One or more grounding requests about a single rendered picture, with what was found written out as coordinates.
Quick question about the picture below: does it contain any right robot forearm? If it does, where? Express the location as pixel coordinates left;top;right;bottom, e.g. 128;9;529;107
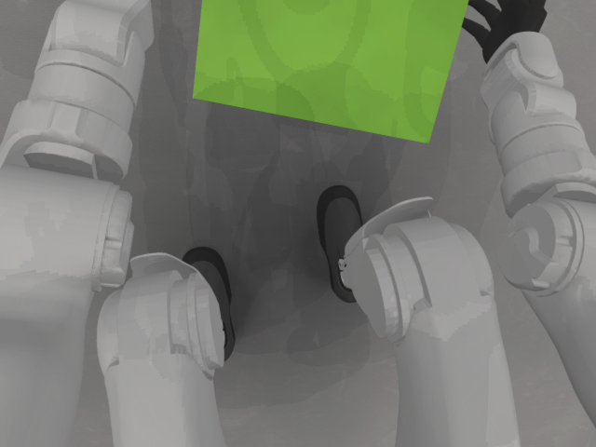
480;32;596;219

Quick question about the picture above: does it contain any robot left upper arm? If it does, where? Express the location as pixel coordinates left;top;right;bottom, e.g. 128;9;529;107
0;164;134;447

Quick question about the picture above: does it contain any left robot forearm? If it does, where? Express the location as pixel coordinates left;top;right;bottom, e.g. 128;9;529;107
0;0;154;183

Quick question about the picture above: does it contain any robot right upper arm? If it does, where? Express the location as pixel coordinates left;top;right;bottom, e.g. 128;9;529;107
497;197;596;428

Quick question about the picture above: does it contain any robot left foot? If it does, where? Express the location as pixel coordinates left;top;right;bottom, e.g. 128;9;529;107
183;247;235;361

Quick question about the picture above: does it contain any carton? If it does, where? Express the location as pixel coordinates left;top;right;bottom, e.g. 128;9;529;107
193;0;468;143

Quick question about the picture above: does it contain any robot right hand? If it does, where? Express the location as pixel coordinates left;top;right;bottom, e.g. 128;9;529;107
462;0;547;64

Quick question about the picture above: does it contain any robot left thigh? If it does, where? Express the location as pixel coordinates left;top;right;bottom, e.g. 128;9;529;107
104;270;226;447

